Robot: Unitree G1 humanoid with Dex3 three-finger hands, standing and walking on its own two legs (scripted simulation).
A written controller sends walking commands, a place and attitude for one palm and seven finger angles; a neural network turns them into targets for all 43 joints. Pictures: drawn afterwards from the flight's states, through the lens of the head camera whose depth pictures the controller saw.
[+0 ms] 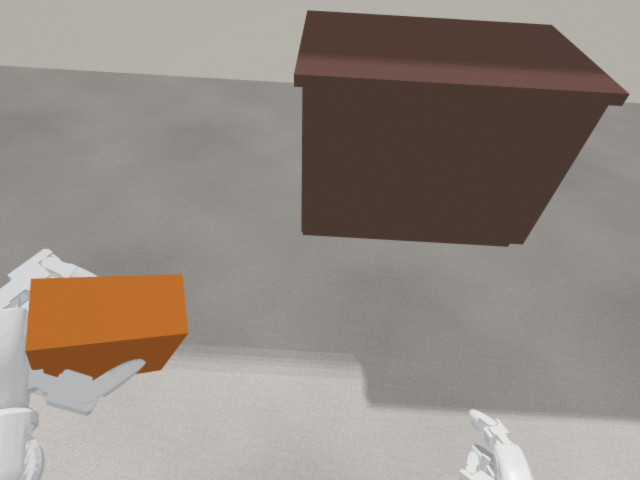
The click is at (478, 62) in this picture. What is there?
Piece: table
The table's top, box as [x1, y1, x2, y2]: [294, 10, 628, 105]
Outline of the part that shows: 294,72 294,86 613,105 621,105 628,95 628,93 552,25 307,10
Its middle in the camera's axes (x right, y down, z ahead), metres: +0.42 -0.65 +1.34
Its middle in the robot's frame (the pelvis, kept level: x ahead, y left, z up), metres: +1.46 -0.34 -0.02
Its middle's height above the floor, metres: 0.75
